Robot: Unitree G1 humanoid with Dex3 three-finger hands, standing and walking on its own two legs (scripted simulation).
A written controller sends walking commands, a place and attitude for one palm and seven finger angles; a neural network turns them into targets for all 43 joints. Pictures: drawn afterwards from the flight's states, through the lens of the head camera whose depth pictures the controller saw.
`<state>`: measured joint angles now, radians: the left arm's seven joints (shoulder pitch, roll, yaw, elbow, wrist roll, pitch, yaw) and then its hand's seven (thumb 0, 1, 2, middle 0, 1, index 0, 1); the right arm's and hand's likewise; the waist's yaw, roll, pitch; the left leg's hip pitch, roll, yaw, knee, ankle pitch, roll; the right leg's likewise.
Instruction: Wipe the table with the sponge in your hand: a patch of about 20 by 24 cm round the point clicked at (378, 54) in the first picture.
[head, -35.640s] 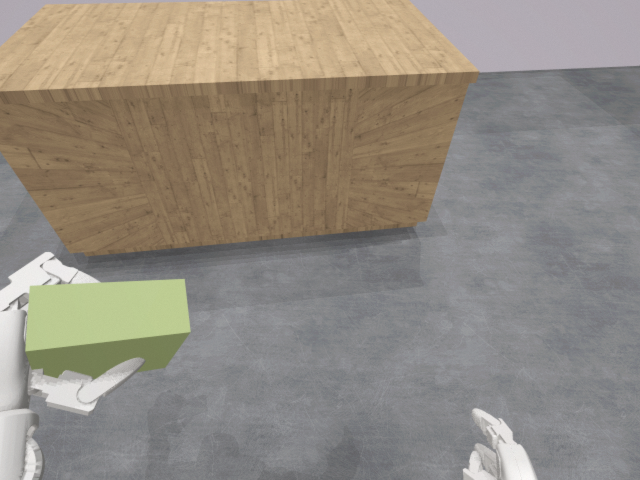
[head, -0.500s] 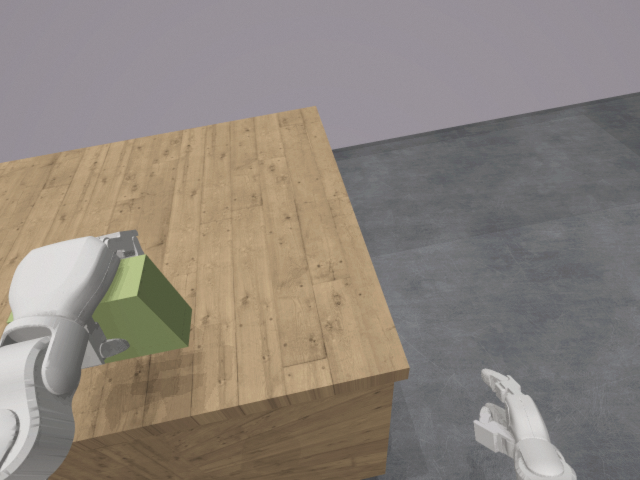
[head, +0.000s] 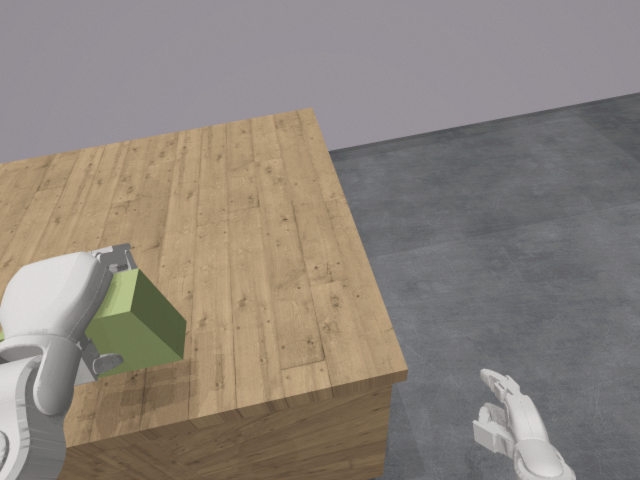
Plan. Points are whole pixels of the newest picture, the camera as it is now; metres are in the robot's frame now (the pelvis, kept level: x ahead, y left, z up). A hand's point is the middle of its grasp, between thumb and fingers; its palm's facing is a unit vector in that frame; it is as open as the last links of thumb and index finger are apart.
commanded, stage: bring the sponge back beside the body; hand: left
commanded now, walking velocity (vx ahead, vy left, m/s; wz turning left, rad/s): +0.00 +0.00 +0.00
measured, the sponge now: (114, 337) +0.21 +0.28 +0.10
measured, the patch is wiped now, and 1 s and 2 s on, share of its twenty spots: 1.00 1.00 1.00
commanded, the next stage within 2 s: step back with the hand held close in 0.90 s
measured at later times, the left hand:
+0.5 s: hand (89, 336) +0.19 +0.28 +0.14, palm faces +0.09 -0.08 -0.99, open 9.6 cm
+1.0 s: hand (94, 345) +0.19 +0.28 +0.13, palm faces +0.08 -0.10 -0.99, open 9.6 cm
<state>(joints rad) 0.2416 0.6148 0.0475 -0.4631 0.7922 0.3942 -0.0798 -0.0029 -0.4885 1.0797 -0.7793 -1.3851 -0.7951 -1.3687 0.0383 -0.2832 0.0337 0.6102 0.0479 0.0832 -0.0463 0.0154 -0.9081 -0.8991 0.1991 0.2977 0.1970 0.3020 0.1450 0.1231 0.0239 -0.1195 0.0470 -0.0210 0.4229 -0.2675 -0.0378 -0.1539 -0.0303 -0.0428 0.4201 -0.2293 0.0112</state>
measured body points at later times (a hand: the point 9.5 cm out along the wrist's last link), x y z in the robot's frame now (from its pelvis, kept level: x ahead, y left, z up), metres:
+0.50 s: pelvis +0.00 +0.00 +0.00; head +0.00 -0.04 +0.45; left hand +0.18 +0.28 +0.19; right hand +0.25 -0.19 -0.08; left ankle -0.02 +0.15 -0.74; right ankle +0.00 -0.13 -0.74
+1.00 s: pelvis -0.01 +0.00 +0.00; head -0.02 -0.05 +0.45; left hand +0.18 +0.28 +0.19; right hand +0.24 -0.20 -0.08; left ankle -0.02 +0.15 -0.74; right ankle +0.00 -0.13 -0.74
